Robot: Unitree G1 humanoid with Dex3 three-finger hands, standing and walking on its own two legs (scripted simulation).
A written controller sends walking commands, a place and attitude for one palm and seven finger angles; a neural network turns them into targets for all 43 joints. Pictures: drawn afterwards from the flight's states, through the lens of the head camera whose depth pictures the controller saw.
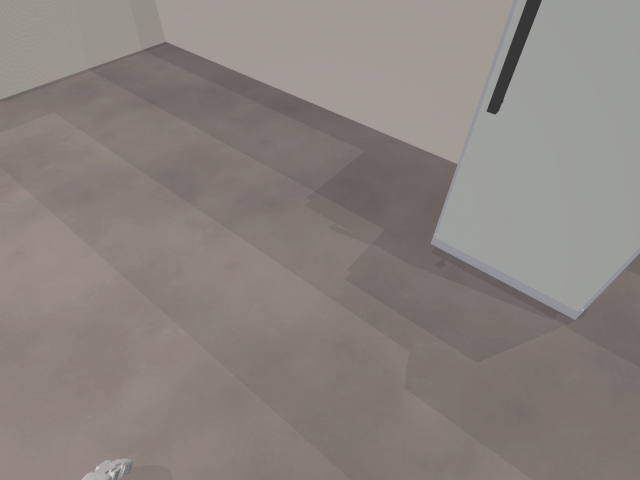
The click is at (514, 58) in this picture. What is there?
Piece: fridge door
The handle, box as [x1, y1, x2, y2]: [486, 0, 541, 113]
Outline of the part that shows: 541,0 526,1 486,111 495,113 503,100 503,96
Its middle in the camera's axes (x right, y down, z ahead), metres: +0.50 -0.51 +0.93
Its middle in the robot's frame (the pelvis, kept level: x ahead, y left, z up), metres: +1.08 -0.45 +0.15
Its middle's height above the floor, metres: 0.92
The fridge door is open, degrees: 0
